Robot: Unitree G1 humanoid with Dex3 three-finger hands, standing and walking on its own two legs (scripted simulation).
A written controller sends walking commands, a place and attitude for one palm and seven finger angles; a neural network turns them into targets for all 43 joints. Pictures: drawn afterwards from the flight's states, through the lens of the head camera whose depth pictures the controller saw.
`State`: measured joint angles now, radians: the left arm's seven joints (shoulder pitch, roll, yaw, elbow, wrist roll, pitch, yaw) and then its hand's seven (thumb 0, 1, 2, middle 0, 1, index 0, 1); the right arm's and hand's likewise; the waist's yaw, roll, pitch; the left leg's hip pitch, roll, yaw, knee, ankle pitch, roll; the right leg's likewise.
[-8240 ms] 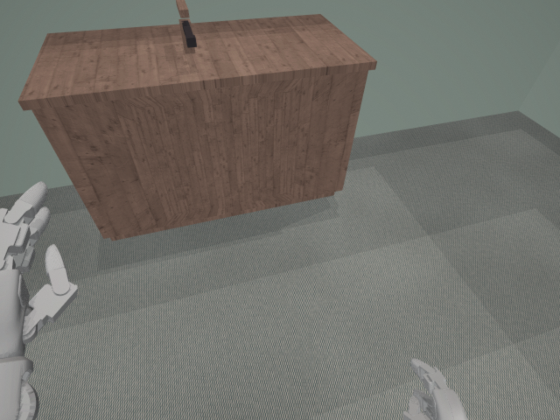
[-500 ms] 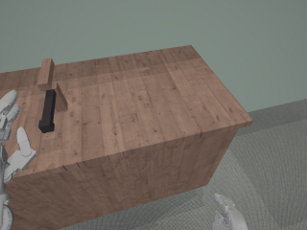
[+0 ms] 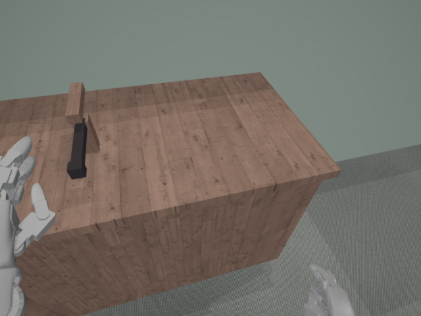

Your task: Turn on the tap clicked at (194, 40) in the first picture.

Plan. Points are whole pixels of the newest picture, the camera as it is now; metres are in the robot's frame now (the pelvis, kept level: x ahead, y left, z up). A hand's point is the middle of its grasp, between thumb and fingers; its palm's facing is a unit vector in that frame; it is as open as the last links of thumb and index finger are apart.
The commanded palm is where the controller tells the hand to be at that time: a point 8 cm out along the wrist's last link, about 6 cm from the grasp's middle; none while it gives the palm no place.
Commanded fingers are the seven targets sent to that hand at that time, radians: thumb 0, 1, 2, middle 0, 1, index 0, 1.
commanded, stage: come to a stop and stand still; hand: left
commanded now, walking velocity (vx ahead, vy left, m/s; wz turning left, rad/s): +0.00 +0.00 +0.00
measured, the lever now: (77, 169) +0.36 +0.31 +0.07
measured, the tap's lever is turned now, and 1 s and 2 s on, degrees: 0 0 0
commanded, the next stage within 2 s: look again from close up in 0.32 s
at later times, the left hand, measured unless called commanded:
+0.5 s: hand (24, 191) +0.23 +0.29 +0.18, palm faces +0.47 -0.77 -0.43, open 7.4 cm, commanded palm +0.14 +0.28 +0.17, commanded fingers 0.00 0.90 0.90 -0.20 -0.30 -0.20 -0.30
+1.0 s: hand (49, 178) +0.27 +0.28 +0.16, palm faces +0.36 -0.87 -0.34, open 7.4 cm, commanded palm +0.20 +0.31 +0.17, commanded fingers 0.00 0.90 0.90 -0.20 -0.30 -0.20 -0.30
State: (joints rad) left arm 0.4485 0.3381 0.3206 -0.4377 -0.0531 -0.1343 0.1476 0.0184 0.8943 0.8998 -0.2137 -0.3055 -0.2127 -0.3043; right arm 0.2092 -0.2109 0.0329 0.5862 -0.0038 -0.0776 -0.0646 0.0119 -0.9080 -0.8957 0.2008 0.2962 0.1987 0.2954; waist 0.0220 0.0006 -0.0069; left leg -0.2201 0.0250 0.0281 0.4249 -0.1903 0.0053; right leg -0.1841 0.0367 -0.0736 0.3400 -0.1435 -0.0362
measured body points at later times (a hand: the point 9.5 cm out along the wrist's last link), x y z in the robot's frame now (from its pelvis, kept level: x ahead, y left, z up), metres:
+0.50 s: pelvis -0.01 +0.00 +0.00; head +0.01 +0.02 +0.45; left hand +0.20 +0.33 +0.20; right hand +0.16 -0.22 -0.09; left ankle +0.02 +0.11 -0.74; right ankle +0.03 -0.09 -0.74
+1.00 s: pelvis +0.03 +0.04 +0.00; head +0.07 +0.07 +0.44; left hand +0.24 +0.33 +0.18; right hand +0.23 -0.17 -0.07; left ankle +0.02 +0.11 -0.74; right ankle +0.03 -0.09 -0.74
